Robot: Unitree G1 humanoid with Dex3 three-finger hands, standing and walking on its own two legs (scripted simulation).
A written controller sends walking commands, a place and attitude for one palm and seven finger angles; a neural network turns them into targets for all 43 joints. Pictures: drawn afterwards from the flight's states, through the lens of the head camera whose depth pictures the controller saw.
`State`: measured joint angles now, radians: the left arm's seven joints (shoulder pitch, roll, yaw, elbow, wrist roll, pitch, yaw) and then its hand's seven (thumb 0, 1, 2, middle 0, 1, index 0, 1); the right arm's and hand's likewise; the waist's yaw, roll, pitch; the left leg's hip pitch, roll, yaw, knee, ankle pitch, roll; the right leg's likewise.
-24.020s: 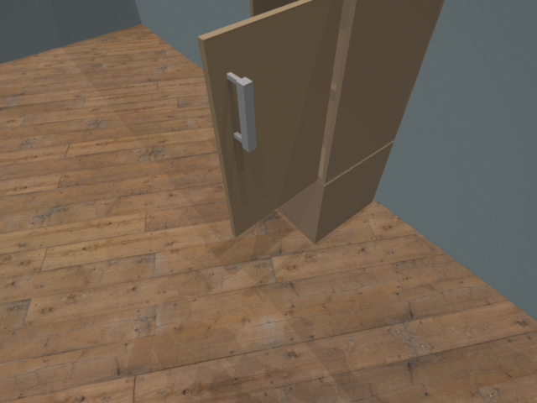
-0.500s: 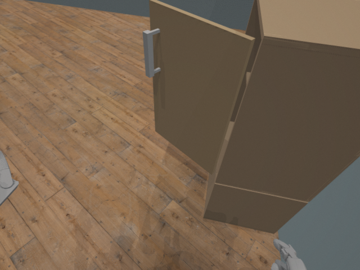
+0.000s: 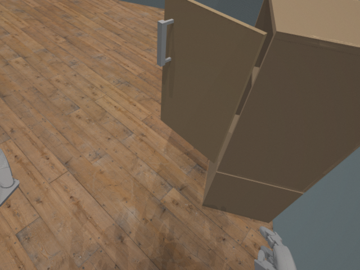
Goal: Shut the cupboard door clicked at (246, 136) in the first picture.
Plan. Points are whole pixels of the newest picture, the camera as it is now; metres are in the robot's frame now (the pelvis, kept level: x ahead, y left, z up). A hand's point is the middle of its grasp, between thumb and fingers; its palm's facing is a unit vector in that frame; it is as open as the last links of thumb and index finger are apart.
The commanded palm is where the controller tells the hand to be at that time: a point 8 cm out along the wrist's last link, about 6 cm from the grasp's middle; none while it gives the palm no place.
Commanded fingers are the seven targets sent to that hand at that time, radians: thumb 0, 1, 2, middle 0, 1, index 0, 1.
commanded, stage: step back with the hand held close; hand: left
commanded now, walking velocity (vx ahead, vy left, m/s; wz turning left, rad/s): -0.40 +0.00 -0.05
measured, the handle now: (165, 43) +0.81 +0.14 +0.09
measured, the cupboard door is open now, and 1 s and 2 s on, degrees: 58 58 58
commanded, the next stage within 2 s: stop stepping back and stand still in 0.08 s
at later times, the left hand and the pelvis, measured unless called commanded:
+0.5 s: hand out of the picture +0.08 +0.26 +0.15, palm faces +0.47 -0.80 -0.38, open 7.4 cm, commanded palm +0.03 +0.29 +0.17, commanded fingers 0.00 0.90 0.90 -0.20 -0.30 -0.20 -0.30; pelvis -0.12 -0.01 +0.00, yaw -1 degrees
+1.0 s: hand out of the picture +0.03 +0.28 +0.15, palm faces +0.54 -0.76 -0.36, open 7.4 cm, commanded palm -0.04 +0.31 +0.17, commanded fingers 0.00 0.90 0.90 -0.20 -0.30 -0.20 -0.30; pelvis -0.16 +0.00 -0.02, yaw +3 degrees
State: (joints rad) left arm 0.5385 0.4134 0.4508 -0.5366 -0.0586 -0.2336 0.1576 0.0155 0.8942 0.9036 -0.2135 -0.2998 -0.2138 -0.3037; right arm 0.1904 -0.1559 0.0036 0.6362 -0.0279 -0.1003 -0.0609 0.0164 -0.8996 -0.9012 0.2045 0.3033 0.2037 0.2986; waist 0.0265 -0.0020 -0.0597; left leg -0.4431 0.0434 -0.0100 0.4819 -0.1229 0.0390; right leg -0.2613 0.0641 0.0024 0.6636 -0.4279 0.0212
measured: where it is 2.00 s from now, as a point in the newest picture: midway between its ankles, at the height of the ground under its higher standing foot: outside the picture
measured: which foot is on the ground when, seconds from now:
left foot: down 0.00-0.18, up 0.20-0.34, down 0.36-0.70, up 0.72-0.92, down 0.94-1.00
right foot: up 0.00-0.10, down 0.12-1.00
